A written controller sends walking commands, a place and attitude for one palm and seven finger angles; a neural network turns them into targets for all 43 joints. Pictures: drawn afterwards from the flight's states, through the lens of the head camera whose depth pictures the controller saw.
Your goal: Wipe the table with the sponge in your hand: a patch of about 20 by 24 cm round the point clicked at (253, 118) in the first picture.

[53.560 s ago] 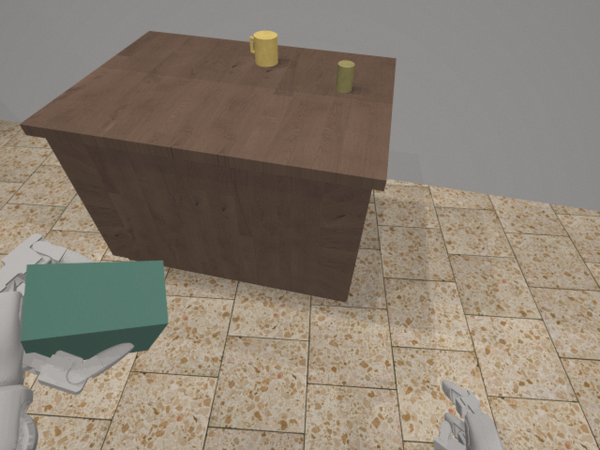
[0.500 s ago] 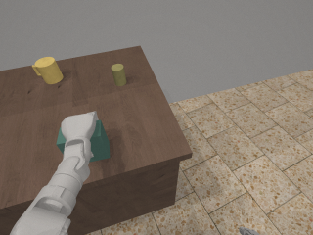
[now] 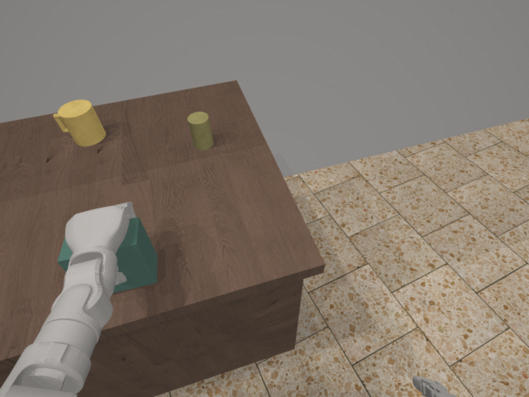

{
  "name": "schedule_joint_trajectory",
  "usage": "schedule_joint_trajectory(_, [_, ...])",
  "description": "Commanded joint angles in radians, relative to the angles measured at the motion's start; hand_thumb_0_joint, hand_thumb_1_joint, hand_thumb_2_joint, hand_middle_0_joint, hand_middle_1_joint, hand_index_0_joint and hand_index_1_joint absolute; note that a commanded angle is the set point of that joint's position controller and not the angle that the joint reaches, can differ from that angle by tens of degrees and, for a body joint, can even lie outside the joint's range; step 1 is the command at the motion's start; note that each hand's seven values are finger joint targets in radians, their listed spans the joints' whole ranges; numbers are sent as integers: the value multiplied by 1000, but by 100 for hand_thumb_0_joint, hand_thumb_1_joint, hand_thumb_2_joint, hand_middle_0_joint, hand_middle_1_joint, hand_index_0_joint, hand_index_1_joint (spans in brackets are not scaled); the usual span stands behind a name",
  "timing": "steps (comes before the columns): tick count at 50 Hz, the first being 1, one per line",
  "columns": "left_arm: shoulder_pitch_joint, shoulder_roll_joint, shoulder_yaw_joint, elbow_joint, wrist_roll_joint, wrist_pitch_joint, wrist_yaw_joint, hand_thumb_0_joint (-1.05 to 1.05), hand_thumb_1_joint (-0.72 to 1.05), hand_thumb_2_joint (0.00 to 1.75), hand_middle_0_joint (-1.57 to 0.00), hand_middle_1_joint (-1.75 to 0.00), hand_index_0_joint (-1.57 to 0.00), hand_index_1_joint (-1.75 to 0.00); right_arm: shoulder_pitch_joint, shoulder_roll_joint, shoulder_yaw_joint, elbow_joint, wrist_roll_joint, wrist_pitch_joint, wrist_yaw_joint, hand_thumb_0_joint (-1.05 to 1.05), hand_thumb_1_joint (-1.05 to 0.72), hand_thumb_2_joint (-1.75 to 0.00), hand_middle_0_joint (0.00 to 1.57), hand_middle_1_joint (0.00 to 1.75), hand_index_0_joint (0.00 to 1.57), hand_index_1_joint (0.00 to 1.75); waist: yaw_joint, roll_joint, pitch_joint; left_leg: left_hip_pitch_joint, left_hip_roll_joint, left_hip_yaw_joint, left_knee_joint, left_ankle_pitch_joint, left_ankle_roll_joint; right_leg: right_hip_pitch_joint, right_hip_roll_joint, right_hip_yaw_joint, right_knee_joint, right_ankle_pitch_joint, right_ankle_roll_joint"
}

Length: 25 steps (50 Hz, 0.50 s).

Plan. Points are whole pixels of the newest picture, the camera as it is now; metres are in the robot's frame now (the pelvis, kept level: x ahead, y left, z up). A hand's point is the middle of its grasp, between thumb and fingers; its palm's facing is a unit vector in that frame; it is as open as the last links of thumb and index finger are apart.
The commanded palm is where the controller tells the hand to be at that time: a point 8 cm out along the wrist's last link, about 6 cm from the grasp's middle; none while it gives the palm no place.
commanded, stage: wipe forward along the middle lane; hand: left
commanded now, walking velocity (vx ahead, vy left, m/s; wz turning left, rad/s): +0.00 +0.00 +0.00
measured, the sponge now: (117, 264) +0.34 +0.29 -0.02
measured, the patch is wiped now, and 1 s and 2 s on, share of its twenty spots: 0.80 0.80 0.85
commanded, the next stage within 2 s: slide back across to the first lane in 1.64 s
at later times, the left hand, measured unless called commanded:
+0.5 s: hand (106, 239) +0.36 +0.30 +0.02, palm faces -0.13 +0.02 -0.99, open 10.4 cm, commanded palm +0.36 +0.31 +0.04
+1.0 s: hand (101, 214) +0.42 +0.33 +0.02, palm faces -0.16 +0.03 -0.99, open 10.4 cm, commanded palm +0.42 +0.32 +0.05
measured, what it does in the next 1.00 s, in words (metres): shifts its weight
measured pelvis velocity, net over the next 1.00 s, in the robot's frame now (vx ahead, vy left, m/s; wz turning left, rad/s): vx -0.06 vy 0.00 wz -0.02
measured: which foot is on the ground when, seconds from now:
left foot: down 0.00-1.00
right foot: down 0.00-1.00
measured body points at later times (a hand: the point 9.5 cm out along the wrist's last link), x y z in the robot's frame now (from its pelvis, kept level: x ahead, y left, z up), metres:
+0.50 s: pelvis -0.03 +0.00 -0.01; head +0.02 -0.01 +0.43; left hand +0.37 +0.30 +0.07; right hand +0.06 -0.27 -0.15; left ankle -0.01 +0.12 -0.73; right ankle -0.04 -0.10 -0.73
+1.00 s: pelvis -0.06 +0.00 -0.04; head +0.04 +0.01 +0.40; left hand +0.42 +0.32 +0.07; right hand -0.07 -0.28 -0.16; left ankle -0.01 +0.12 -0.73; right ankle -0.04 -0.10 -0.73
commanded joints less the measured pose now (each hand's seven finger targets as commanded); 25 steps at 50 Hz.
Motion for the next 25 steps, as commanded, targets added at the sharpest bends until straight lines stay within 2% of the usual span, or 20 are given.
schedule_joint_trajectory(1, [-142,259,93,-64,23,21,3,0,10,130,-120,-160,-120,-160,-52,-133,-49,-113,-9,-40,-1,0,-90,-90,20,30,20,30,27,-84,-182,82,-61,17,-15,328,50,115,5,16,-50,520,-19])
schedule_joint_trajectory(2, [-171,269,101,-92,24,16,2,0,10,130,-120,-160,-120,-160,-56,-135,-53,-113,-10,-39,-2,0,-90,-90,20,30,20,30,29,-55,-200,92,-60,12,-15,342,49,114,5,19,-47,524,-24])
schedule_joint_trajectory(4, [-186,240,74,-53,36,15,9,0,10,130,-120,-160,-120,-160,-41,-134,-55,-103,-11,-39,-1,0,-90,-90,20,30,20,30,12,-67,-168,92,-59,13,-6,330,51,71,7,5,-44,489,-21])
schedule_joint_trajectory(5, [-199,231,67,-45,37,13,11,0,10,130,-120,-160,-120,-160,-32,-135,-58,-101,-14,-41,-2,0,-90,-90,20,30,20,30,5,-78,-179,91,-57,15,1,328,53,65,8,5,-41,490,-19])
schedule_joint_trajectory(6, [-220,266,88,-11,47,14,14,0,10,130,-120,-160,-120,-160,-29,-139,-55,-93,-13,-40,-3,0,-90,-90,20,30,20,30,5,-92,-171,74,-59,10,1,312,51,56,8,6,-42,470,-20])
schedule_joint_trajectory(8, [-291,284,91,12,57,4,17,0,10,130,-120,-160,-120,-160,-14,-141,-56,-84,-18,-36,-8,0,-90,-90,20,30,20,30,-5,-76,-172,65,-58,11,4,287,52,41,6,5,-35,438,-20])
schedule_joint_trajectory(9, [-302,291,92,41,67,-1,19,0,10,130,-120,-160,-120,-160,-9,-141,-54,-81,-18,-36,-9,0,-90,-90,20,30,20,30,-4,-82,-174,53,-61,7,8,279,52,29,8,2,-32,422,-20])
schedule_joint_trajectory(11, [-352,297,89,101,78,-14,23,0,10,130,-120,-160,-120,-160,9,-143,-55,-70,-23,-35,-13,0,-90,-90,20,30,20,30,-19,-115,-167,28,-58,11,22,253,53,3,7,4,-30,401,-15])
schedule_joint_trajectory(12, [-366,340,126,115,78,-23,24,0,10,130,-120,-160,-120,-160,12,-148,-53,-68,-23,-32,-17,0,-90,-90,20,30,20,30,-8,-93,-174,13,-60,1,19,244,51,0,8,11,-29,379,-21])
schedule_joint_trajectory(13, [-405,306,85,137,84,-33,27,0,10,130,-120,-160,-120,-160,23,-144,-53,-64,-25,-32,-18,0,-90,-90,20,30,20,30,-29,-101,-176,9,-57,7,28,228,53,-19,7,6,-20,363,-16])
schedule_joint_trajectory(14, [-408,304,85,159,90,-39,30,0,10,130,-120,-160,-120,-160,32,-145,-55,-63,-24,-31,-15,0,-90,-90,20,30,20,30,-25,-93,-169,-1,-58,3,32,218,51,-41,8,2,-18,341,-17])
schedule_joint_trajectory(15, [-418,288,69,190,93,-42,33,0,10,130,-120,-160,-120,-160,39,-145,-55,-63,-25,-30,-15,0,-90,-90,20,30,20,30,-34,-102,-165,-9,-56,3,39,206,52,-59,10,-1,-14,325,-17])
schedule_joint_trajectory(16, [-451,297,68,210,99,-44,36,0,10,130,-120,-160,-120,-160,45,-148,-55,-59,-24,-28,-14,0,-90,-90,20,30,20,30,-39,-103,-171,-21,-55,-1,43,196,51,-77,10,-1,-13,308,-17])
schedule_joint_trajectory(17, [-466,327,95,216,99,-48,39,0,10,130,-120,-160,-120,-160,48,-152,-56,-57,-27,-26,-15,0,-90,-90,20,30,20,30,-30,-73,-189,-24,-52,-5,45,200,50,-79,11,4,-9,303,-22])
schedule_joint_trajectory(18, [-486,287,52,244,99,-49,41,0,10,130,-120,-160,-120,-160,62,-148,-56,-57,-25,-24,-14,0,-90,-90,20,30,20,30,-51,-93,-185,-32,-51,-3,53,182,51,-95,12,-4,-1,285,-18])
schedule_joint_trajectory(19, [-501,289,54,254,100,-55,44,0,10,130,-120,-160,-120,-160,69,-150,-57,-58,-25,-23,-11,0,-90,-90,20,30,20,30,-50,-98,-187,-45,-50,-6,59,170,51,-109,13,-2,-2,276,-17])
schedule_joint_trajectory(20, [-504,293,56,272,96,-58,46,0,10,130,-120,-160,-120,-160,78,-150,-58,-58,-27,-24,-11,0,-90,-90,20,30,20,30,-53,-96,-197,-55,-50,-3,67,166,53,-106,13,1,1,280,-16])
schedule_joint_trajectory(21, [-525,328,79,286,102,-63,51,0,10,130,-120,-160,-120,-160,86,-154,-57,-52,-27,-21,-11,0,-90,-90,20,30,20,30,-55,-114,-212,-74,-50,-6,75,159,53,-106,13,4,4,277,-14])
schedule_joint_trajectory(22, [-535,347,95,296,99,-67,51,0,10,130,-120,-160,-120,-160,89,-157,-57,-54,-29,-21,-14,0,-90,-90,20,30,20,30,-50,-94,-217,-86,-50,-9,76,159,53,-108,14,7,7,276,-17])
schedule_joint_trajectory(25, [-566,361,81,379,100,-72,59,0,10,130,-120,-160,-120,-160,114,-160,-52,-46,-27,-23,-15,0,-90,-90,20,30,20,30,-79,-142,-179,-158,-52,-2,97,83,57,-145,15,15,3,209,-5])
